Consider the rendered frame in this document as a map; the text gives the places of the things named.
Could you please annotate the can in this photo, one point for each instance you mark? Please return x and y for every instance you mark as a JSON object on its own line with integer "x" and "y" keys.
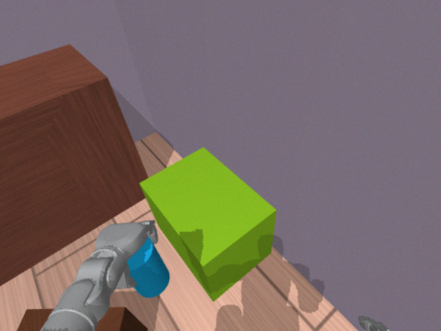
{"x": 148, "y": 270}

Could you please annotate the left robot arm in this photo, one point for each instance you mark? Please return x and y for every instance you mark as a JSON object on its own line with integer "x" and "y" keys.
{"x": 87, "y": 299}

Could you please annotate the right robot hand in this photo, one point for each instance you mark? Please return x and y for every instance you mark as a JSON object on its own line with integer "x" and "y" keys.
{"x": 371, "y": 325}

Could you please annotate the left robot hand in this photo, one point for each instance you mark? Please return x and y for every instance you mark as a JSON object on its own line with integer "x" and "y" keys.
{"x": 128, "y": 238}

